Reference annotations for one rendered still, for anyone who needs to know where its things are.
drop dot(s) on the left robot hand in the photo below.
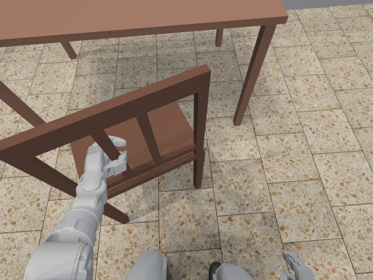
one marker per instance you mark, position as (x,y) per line
(96,159)

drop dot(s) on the right robot hand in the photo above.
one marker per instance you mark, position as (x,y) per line
(297,264)

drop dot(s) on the robot left forearm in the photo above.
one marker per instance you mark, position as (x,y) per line
(84,215)

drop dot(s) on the right robot foot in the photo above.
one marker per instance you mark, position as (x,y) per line
(213,267)

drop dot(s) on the robot left upper arm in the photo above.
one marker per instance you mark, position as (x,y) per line
(62,261)

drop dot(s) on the table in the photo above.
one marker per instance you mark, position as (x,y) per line
(28,22)

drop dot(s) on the right robot thigh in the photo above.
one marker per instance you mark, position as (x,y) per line
(231,272)

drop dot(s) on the chair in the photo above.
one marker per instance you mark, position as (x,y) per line
(158,137)

